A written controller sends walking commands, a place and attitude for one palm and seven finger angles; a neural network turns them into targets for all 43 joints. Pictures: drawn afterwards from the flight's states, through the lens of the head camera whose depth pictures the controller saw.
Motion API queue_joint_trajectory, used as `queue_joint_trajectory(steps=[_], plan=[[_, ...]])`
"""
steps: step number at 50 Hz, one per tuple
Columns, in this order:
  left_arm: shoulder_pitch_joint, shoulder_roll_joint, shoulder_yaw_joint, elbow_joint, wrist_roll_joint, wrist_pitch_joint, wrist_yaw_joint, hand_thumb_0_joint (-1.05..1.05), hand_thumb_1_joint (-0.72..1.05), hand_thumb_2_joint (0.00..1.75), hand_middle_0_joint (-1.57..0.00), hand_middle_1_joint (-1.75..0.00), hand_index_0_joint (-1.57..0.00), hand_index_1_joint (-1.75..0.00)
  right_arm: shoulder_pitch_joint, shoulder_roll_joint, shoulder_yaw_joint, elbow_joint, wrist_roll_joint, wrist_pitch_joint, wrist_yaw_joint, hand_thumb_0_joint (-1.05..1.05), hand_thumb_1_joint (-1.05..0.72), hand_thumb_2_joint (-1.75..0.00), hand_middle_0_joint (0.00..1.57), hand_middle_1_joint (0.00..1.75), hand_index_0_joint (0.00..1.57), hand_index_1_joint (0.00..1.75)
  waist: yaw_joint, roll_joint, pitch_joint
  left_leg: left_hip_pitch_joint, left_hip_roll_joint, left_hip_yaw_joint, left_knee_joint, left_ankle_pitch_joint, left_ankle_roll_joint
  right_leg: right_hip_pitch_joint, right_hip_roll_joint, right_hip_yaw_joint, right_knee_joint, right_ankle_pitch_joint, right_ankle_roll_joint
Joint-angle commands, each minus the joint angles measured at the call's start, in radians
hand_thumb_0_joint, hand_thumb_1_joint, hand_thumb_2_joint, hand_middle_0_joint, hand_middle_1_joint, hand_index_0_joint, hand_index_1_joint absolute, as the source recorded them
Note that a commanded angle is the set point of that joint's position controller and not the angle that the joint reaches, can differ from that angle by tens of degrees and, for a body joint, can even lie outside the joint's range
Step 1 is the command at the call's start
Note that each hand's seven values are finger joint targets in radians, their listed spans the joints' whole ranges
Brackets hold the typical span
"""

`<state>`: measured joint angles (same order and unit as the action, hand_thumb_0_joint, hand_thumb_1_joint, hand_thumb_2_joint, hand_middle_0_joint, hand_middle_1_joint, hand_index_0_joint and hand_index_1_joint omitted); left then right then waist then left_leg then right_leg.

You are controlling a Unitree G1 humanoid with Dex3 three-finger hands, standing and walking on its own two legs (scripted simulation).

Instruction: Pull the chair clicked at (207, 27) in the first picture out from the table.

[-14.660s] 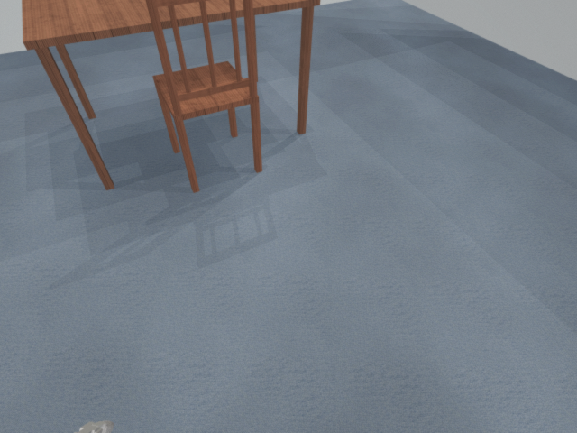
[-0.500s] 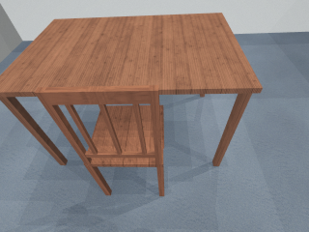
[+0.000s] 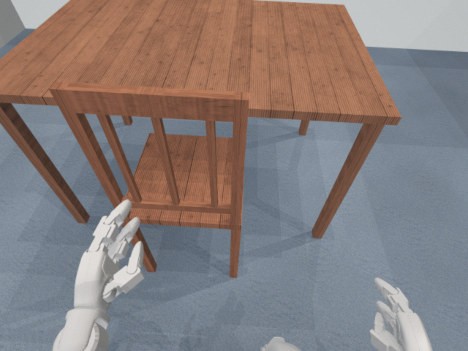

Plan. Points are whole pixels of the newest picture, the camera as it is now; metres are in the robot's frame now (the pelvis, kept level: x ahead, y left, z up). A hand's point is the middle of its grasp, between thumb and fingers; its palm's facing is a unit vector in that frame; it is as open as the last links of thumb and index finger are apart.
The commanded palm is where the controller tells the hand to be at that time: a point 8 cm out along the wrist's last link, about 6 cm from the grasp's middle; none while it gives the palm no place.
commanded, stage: raise the hand toward the chair's back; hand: left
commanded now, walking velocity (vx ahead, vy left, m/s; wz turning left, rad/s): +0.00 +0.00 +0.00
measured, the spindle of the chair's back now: (167, 166) +0.53 +0.18 -0.04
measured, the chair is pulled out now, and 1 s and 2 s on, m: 0.00 0.00 0.00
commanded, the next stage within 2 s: aim the fingers beside a spindle in 1.82 s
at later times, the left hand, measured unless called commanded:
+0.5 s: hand (123, 294) +0.22 +0.20 -0.02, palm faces -0.08 -1.00 -0.01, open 12.4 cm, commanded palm +0.19 +0.26 -0.01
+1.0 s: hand (109, 276) +0.24 +0.22 -0.01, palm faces -0.01 -1.00 -0.06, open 16.3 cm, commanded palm +0.22 +0.28 +0.00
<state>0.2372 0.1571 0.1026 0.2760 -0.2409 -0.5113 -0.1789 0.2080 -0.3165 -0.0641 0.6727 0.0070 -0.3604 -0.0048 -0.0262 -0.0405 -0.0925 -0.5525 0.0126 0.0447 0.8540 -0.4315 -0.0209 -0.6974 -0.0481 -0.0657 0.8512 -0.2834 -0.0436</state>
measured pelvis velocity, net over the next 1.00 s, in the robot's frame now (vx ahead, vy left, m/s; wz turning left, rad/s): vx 0.02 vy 0.03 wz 0.03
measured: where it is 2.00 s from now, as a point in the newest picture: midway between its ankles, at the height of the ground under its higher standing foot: outside the picture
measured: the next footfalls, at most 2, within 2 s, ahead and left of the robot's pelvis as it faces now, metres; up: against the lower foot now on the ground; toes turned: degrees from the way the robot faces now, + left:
none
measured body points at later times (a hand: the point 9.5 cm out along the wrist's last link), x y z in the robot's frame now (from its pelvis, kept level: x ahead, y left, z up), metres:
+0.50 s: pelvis +0.00 +0.03 -0.06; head +0.08 +0.04 +0.38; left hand +0.22 +0.25 -0.02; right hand +0.18 -0.15 -0.15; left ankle +0.00 +0.13 -0.69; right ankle +0.08 -0.09 -0.69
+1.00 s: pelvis +0.02 +0.03 -0.05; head +0.10 +0.05 +0.40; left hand +0.24 +0.28 +0.00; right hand +0.23 -0.20 -0.11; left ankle +0.00 +0.13 -0.69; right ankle +0.08 -0.09 -0.69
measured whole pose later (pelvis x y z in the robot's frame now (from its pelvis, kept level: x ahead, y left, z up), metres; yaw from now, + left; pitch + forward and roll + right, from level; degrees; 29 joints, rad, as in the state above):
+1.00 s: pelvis +0.02 +0.03 -0.05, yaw +2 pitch +17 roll -3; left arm 0.40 0.25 0.15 -0.07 -0.23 -0.33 -0.24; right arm 0.21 -0.23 0.01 0.49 0.02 -0.21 -0.04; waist -0.01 0.00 -0.15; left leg -0.86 0.01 -0.02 1.19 -0.62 0.02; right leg -0.95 -0.06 -0.11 1.10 -0.44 0.00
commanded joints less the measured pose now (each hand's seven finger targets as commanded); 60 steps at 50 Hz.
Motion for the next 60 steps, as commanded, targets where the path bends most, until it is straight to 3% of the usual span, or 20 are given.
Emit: queue_joint_trajectory(steps=[1, 3, 5, 6, 7, 8, 9, 12, 13, 18, 19, 22, 24, 27, 33, 34, 39, 47, 53, 60], plan=[[0.249, 0.107, 0.079, -0.038, -0.011, -0.184, -0.179, 0.00, 0.55, 0.75, -0.16, -0.25, -0.16, -0.25, -0.116, -0.084, -0.032, -0.261, 0.012, -0.018, 0.062, 0.00, -0.90, -0.90, 0.20, 0.30, 0.20, 0.30, 0.104, -0.036, -0.111, -0.400, -0.072, 0.016, 0.124, -0.094, 0.025, 0.041, -0.027, 0.169, -0.007, -0.355, -0.004], [0.199, 0.108, 0.049, -0.174, -0.023, -0.084, -0.178, 0.00, 0.50, 0.73, -0.16, -0.24, -0.16, -0.24, -0.145, -0.090, -0.029, -0.352, 0.029, 0.021, 0.050, 0.00, -0.90, -0.90, 0.20, 0.30, 0.20, 0.30, 0.094, -0.035, -0.111, -0.420, -0.078, 0.015, 0.120, -0.160, 0.037, 0.013, -0.018, 0.169, -0.025, -0.452, 0.004], [0.138, 0.139, 0.064, -0.362, -0.023, -0.024, -0.126, 0.00, 0.46, 0.71, -0.16, -0.23, -0.16, -0.23, -0.116, -0.075, -0.022, -0.394, 0.030, 0.039, 0.028, 0.00, -0.90, -0.90, 0.20, 0.30, 0.20, 0.30, 0.082, 0.054, -0.181, -0.383, -0.064, -0.005, 0.110, -0.160, 0.044, -0.002, -0.004, 0.143, 0.015, -0.425, 0.003], [0.097, 0.138, 0.057, -0.468, -0.019, -0.020, -0.091, 0.00, 0.43, 0.70, -0.15, -0.23, -0.15, -0.23, -0.098, -0.064, -0.016, -0.401, 0.025, 0.042, 0.017, 0.00, -0.90, -0.90, 0.20, 0.30, 0.20, 0.30, 0.069, 0.096, -0.209, -0.364, -0.056, -0.016, 0.117, -0.144, 0.046, -0.010, 0.001, 0.133, 0.039, -0.391, 0.003], [0.038, 0.162, 0.066, -0.582, -0.013, -0.031, -0.052, 0.00, 0.41, 0.69, -0.15, -0.22, -0.15, -0.22, -0.077, -0.062, -0.012, -0.396, 0.019, 0.046, 0.005, 0.00, -0.90, -0.90, 0.20, 0.30, 0.20, 0.30, 0.048, 0.082, -0.243, -0.350, -0.044, -0.037, 0.124, -0.140, 0.047, -0.031, 0.015, 0.115, 0.074, -0.364, 0.007], [0.038, 0.151, 0.045, -0.653, 0.002, -0.042, -0.025, 0.00, 0.39, 0.68, -0.15, -0.22, -0.15, -0.22, -0.062, -0.056, -0.010, -0.398, 0.012, 0.049, -0.003, 0.00, -0.90, -0.90, 0.20, 0.30, 0.20, 0.30, 0.044, 0.133, -0.259, -0.320, -0.037, -0.047, 0.130, -0.101, 0.047, -0.033, 0.020, 0.102, 0.096, -0.305, 0.003], [0.043, 0.138, 0.024, -0.666, 0.013, -0.050, -0.005, 0.00, 0.36, 0.67, -0.15, -0.22, -0.15, -0.22, -0.040, -0.049, -0.003, -0.383, 0.007, 0.050, -0.009, 0.00, -0.90, -0.90, 0.20, 0.30, 0.20, 0.30, 0.023, 0.140, -0.266, -0.306, -0.033, -0.058, 0.149, -0.053, 0.049, -0.046, 0.027, 0.082, 0.119, -0.233, 0.004], [-0.027, 0.130, -0.025, -0.661, 0.038, -0.071, -0.011, 0.00, 0.29, 0.64, -0.14, -0.20, -0.14, -0.20, -0.022, -0.060, 0.018, -0.331, -0.009, 0.043, -0.021, 0.00, -0.90, -0.90, 0.20, 0.30, 0.20, 0.30, -0.029, 0.121, -0.252, -0.307, -0.020, -0.095, 0.199, 0.030, 0.048, -0.129, 0.043, 0.033, 0.188, -0.125, 0.007], [-0.009, 0.123, -0.034, -0.625, 0.045, -0.060, -0.029, 0.00, 0.27, 0.63, -0.14, -0.20, -0.14, -0.20, -0.025, -0.060, 0.019, -0.318, -0.006, 0.039, -0.024, 0.00, -0.90, -0.90, 0.20, 0.30, 0.20, 0.30, -0.032, 0.117, -0.247, -0.309, -0.018, -0.100, 0.203, 0.032, 0.045, -0.145, 0.041, 0.024, 0.191, -0.126, 0.009], [0.129, 0.119, -0.018, -0.520, 0.020, 0.112, -0.113, 0.00, 0.15, 0.58, -0.13, -0.18, -0.13, -0.18, -0.045, -0.059, 0.031, -0.318, 0.014, 0.054, -0.034, 0.00, -0.90, -0.90, 0.20, 0.30, 0.20, 0.30, 0.004, 0.047, -0.291, -0.331, -0.023, -0.111, 0.162, 0.019, 0.036, -0.081, 0.037, -0.005, 0.177, -0.137, 0.018], [0.139, 0.145, 0.016, -0.551, 0.014, 0.141, -0.112, 0.00, 0.13, 0.57, -0.12, -0.18, -0.12, -0.18, -0.054, -0.056, 0.027, -0.321, 0.018, 0.058, -0.038, 0.00, -0.90, -0.90, 0.20, 0.30, 0.20, 0.30, 0.021, 0.050, -0.326, -0.317, -0.023, -0.111, 0.152, 0.037, 0.033, -0.052, 0.035, -0.005, 0.176, -0.123, 0.018], [0.186, 0.175, 0.090, -0.564, -0.007, 0.199, -0.074, 0.00, 0.06, 0.54, -0.12, -0.17, -0.12, -0.17, -0.078, -0.037, 0.029, -0.329, 0.018, 0.073, -0.043, 0.00, -0.90, -0.90, 0.20, 0.30, 0.20, 0.30, 0.058, 0.019, -0.331, -0.320, -0.026, -0.112, 0.129, 0.066, 0.025, -0.006, 0.037, -0.013, 0.174, -0.115, 0.016], [0.191, 0.151, 0.083, -0.615, -0.011, 0.181, -0.042, 0.00, 0.01, 0.52, -0.11, -0.16, -0.11, -0.16, -0.063, -0.025, 0.029, -0.334, 0.013, 0.074, -0.041, 0.00, -0.90, -0.90, 0.20, 0.30, 0.20, 0.30, 0.057, 0.030, -0.342, -0.300, -0.024, -0.110, 0.130, 0.117, 0.021, -0.004, 0.035, -0.020, 0.179, -0.075, 0.016], [0.186, 0.144, 0.072, -0.592, 0.004, 0.139, -0.005, 0.00, -0.06, 0.49, -0.10, -0.15, -0.10, -0.15, -0.055, -0.029, 0.028, -0.325, 0.010, 0.076, -0.038, 0.00, -0.90, -0.90, 0.20, 0.30, 0.20, 0.30, 0.040, 0.022, -0.277, -0.324, -0.019, -0.108, 0.139, 0.096, 0.020, -0.048, 0.037, -0.023, 0.181, -0.102, 0.014], [0.176, 0.160, 0.057, -0.606, 0.020, 0.085, -0.025, 0.00, -0.20, 0.43, -0.09, -0.13, -0.09, -0.13, -0.022, -0.054, 0.017, -0.327, 0.013, 0.073, -0.040, 0.00, -0.90, -0.90, 0.20, 0.30, 0.20, 0.30, 0.018, 0.073, -0.272, -0.302, -0.016, -0.102, 0.140, 0.098, 0.020, -0.063, 0.030, -0.018, 0.168, -0.104, 0.010], [0.188, 0.167, 0.062, -0.612, 0.018, 0.084, -0.028, 0.00, -0.22, 0.42, -0.09, -0.12, -0.09, -0.12, -0.016, -0.051, 0.015, -0.326, 0.015, 0.073, -0.040, 0.00, -0.90, -0.90, 0.20, 0.30, 0.20, 0.30, 0.021, 0.108, -0.280, -0.284, -0.017, -0.099, 0.138, 0.123, 0.018, -0.053, 0.029, -0.017, 0.167, -0.081, 0.009], [0.199, 0.183, 0.096, -0.629, 0.004, 0.088, -0.027, 0.00, -0.34, 0.37, -0.08, -0.11, -0.08, -0.11, -0.005, -0.051, 0.007, -0.320, 0.014, 0.082, -0.040, 0.00, -0.90, -0.90, 0.20, 0.30, 0.20, 0.30, 0.027, 0.135, -0.308, -0.225, -0.013, -0.101, 0.137, 0.264, 0.004, -0.015, 0.029, -0.026, 0.170, 0.024, 0.010], [0.134, 0.204, 0.121, -0.533, -0.001, 0.110, -0.061, 0.00, -0.50, 0.30, -0.06, -0.08, -0.06, -0.08, -0.006, -0.057, 0.014, -0.316, 0.014, 0.098, -0.044, 0.00, -0.90, -0.90, 0.20, 0.30, 0.20, 0.30, 0.005, 0.086, -0.256, -0.260, -0.015, -0.090, 0.134, 0.191, 0.020, -0.005, 0.033, -0.017, 0.133, 0.012, 0.013], [0.083, 0.235, 0.165, -0.539, -0.030, 0.110, -0.104, 0.00, -0.50, 0.30, -0.06, -0.08, -0.06, -0.08, -0.001, -0.055, 0.019, -0.308, 0.015, 0.086, -0.047, 0.00, -0.90, -0.90, 0.20, 0.30, 0.20, 0.30, 0.012, 0.113, -0.315, -0.230, -0.019, -0.084, 0.138, 0.234, 0.022, 0.050, 0.029, -0.002, 0.121, 0.075, 0.011], [0.039, 0.249, 0.197, -0.468, -0.050, 0.121, -0.130, 0.00, -0.50, 0.30, -0.06, -0.08, -0.06, -0.08, -0.004, -0.060, 0.019, -0.285, 0.017, 0.082, -0.046, 0.00, -0.90, -0.90, 0.20, 0.30, 0.20, 0.30, 0.008, 0.075, -0.295, -0.251, -0.019, -0.083, 0.131, 0.217, 0.023, 0.068, 0.026, 0.002, 0.102, 0.073, 0.015]])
